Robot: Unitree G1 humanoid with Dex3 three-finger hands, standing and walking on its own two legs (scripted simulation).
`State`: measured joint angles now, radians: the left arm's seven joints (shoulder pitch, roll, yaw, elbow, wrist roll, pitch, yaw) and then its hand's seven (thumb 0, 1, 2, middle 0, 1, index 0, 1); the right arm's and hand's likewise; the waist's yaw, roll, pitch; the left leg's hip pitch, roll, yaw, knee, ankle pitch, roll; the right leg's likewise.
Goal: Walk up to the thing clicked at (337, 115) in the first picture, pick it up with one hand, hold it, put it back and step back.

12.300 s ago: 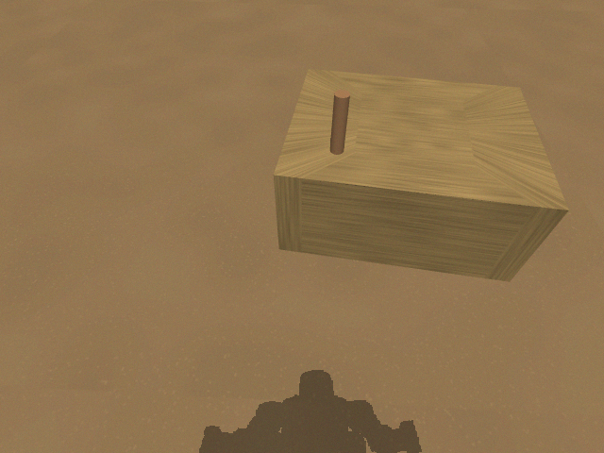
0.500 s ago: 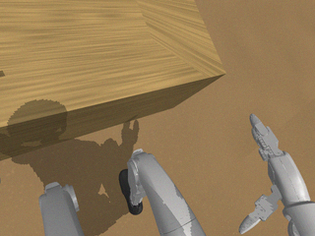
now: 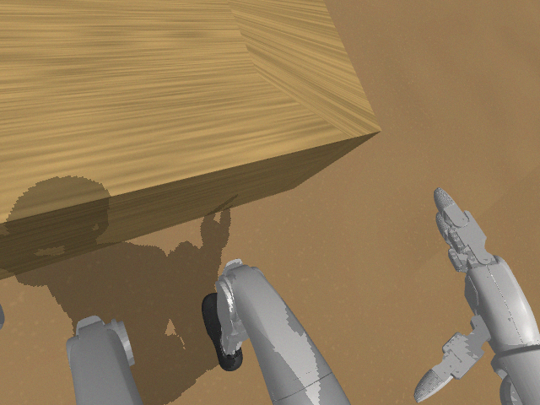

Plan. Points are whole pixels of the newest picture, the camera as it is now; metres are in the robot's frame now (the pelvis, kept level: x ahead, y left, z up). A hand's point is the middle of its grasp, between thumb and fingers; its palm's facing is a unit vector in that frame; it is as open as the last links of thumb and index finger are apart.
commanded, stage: settle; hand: left
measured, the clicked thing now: out of the picture +0.57 +0.23 -0.02
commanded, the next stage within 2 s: lift in 0.90 s
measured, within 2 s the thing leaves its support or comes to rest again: leaves its support in 0.14 s
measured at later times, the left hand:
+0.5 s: hand out of the picture +0.58 +0.23 +0.02, palm faces +0.23 -0.97 -0.05, open 6.6 cm
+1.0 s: hand out of the picture +0.58 +0.22 +0.06, palm faces +0.21 -0.98 -0.04, open 6.6 cm
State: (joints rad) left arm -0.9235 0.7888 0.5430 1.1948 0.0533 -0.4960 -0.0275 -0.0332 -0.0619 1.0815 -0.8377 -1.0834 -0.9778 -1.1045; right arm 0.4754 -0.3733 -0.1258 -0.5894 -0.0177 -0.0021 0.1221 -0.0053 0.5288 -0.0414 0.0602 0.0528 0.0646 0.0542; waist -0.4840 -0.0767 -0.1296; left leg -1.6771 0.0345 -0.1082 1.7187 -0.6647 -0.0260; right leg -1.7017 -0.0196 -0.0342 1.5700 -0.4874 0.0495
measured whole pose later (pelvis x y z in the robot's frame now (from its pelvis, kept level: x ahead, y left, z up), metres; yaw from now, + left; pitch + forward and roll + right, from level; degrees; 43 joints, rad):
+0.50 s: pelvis +0.01 +0.01 +0.04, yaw +0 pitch +33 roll -5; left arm -0.94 0.72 0.50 1.23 0.06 -0.44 0.00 -0.04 -0.09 1.21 -0.86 -1.10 -0.99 -1.13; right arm 0.42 -0.33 -0.07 -0.42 -0.04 0.05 0.09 -0.01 0.55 -0.04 0.06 0.05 0.06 0.05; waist -0.42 -0.03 -0.14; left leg -1.51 0.04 -0.08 1.58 -0.64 -0.01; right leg -1.54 -0.02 -0.02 1.44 -0.47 0.06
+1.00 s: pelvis +0.01 +0.00 +0.06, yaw +1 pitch +31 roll -5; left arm -0.96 0.71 0.48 1.26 0.06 -0.48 -0.01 -0.04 -0.10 1.22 -0.86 -1.09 -0.99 -1.13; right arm 0.40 -0.30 -0.04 -0.32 -0.06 0.04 0.07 -0.01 0.56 -0.04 0.06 0.05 0.06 0.05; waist -0.41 -0.04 -0.14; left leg -1.44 0.04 -0.09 1.51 -0.62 -0.03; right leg -1.47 -0.02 -0.03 1.37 -0.45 0.04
